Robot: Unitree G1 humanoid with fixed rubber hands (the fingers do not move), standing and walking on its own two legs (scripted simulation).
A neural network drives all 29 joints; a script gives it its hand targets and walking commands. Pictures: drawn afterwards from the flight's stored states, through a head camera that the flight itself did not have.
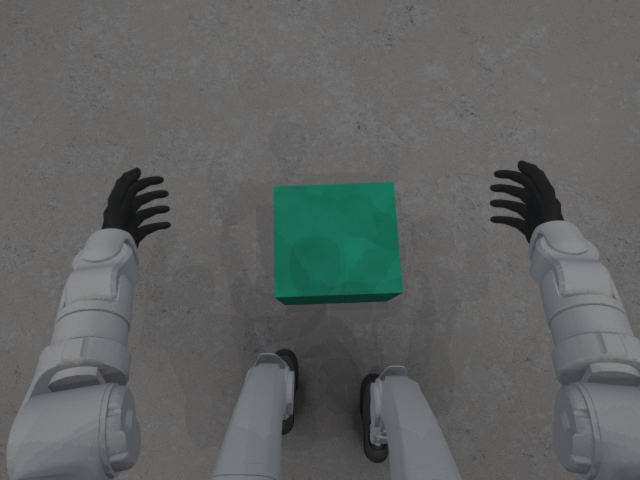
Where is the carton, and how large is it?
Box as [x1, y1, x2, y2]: [274, 182, 402, 304]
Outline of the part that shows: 393,182 275,186 275,297 284,304 383,301 401,293 402,286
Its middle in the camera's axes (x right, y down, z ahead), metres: +0.04 +0.01 +0.97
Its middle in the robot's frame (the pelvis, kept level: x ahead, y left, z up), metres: +0.49 +0.00 -0.57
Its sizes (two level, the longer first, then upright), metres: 0.277 0.255 0.226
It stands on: the floor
